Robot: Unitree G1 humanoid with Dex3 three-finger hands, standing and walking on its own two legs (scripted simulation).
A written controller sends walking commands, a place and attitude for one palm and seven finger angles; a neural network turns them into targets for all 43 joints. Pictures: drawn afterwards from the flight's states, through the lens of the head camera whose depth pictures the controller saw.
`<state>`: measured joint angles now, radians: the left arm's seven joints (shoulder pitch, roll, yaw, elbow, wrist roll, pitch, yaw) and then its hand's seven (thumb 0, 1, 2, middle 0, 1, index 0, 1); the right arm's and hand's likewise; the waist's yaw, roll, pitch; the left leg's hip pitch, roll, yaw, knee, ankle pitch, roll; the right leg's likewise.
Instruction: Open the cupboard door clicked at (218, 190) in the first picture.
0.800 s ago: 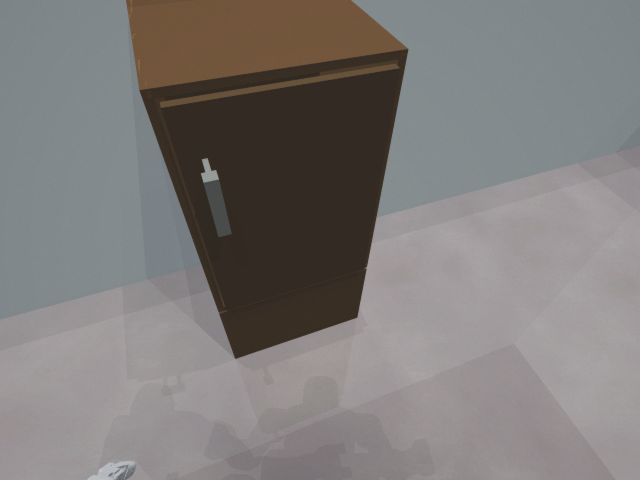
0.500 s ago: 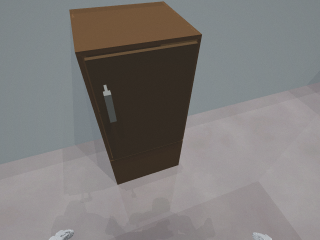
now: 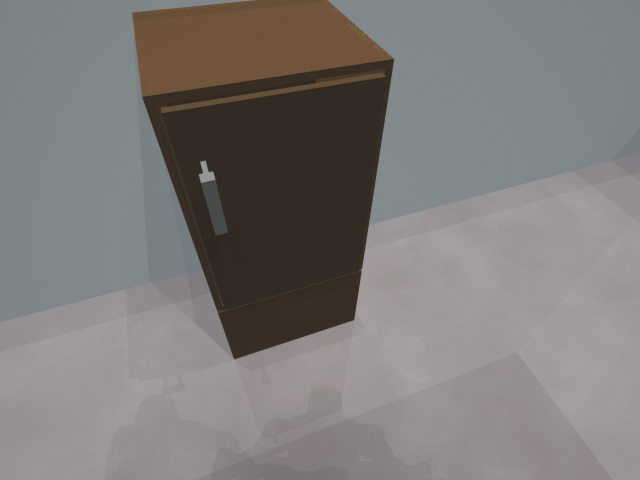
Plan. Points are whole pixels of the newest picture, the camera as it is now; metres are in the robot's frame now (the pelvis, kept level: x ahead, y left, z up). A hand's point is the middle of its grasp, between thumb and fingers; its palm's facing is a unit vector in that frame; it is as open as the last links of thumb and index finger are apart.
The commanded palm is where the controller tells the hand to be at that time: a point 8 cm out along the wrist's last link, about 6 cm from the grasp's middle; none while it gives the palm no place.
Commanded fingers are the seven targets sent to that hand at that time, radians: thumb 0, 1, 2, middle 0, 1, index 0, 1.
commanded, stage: stand and wait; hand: left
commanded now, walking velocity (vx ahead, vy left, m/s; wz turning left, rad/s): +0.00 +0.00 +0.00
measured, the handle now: (212, 197) +0.59 +0.24 -0.02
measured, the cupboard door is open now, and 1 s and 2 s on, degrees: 0 0 0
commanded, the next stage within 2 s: look at it before walking up in 0.02 s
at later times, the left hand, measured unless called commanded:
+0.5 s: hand out of the picture +0.06 +0.23 -0.16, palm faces -0.02 -0.95 -0.30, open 7.4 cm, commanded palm none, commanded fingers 0.00 0.90 0.90 -0.20 -0.30 -0.20 -0.30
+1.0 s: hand out of the picture +0.06 +0.22 -0.17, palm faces +0.07 -0.96 -0.29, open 7.4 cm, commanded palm none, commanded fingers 0.00 0.90 0.90 -0.20 -0.30 -0.20 -0.30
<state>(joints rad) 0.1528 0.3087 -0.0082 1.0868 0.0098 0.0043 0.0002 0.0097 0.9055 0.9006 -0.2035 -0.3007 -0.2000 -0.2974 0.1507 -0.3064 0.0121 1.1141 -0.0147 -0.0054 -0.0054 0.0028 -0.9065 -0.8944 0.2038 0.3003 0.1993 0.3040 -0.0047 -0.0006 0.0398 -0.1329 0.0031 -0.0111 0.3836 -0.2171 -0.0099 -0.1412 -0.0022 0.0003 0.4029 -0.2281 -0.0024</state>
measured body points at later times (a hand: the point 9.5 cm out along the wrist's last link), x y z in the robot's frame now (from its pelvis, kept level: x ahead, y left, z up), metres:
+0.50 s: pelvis +0.00 +0.00 +0.00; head +0.00 -0.01 +0.45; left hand +0.07 +0.28 -0.14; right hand +0.05 -0.28 -0.14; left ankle +0.00 +0.13 -0.74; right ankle -0.01 -0.12 -0.74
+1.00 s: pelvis +0.00 +0.00 -0.01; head +0.02 +0.00 +0.44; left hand +0.06 +0.27 -0.15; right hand +0.08 -0.26 -0.16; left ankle +0.00 +0.13 -0.74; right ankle +0.00 -0.12 -0.74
